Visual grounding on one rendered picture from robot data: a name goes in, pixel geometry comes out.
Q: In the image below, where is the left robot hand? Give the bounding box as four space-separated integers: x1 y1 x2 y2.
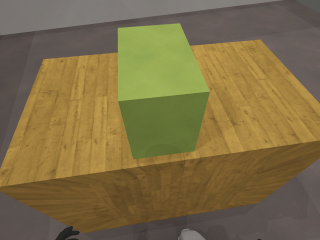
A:
55 226 80 240

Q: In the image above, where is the right robot thigh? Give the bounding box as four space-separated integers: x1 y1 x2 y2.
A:
178 230 205 240

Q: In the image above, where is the robot right shin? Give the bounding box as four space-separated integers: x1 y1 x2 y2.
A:
181 228 190 234

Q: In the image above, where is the pedestal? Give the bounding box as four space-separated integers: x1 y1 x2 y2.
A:
0 39 320 233

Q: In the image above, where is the carton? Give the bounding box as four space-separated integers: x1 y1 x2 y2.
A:
118 23 210 160

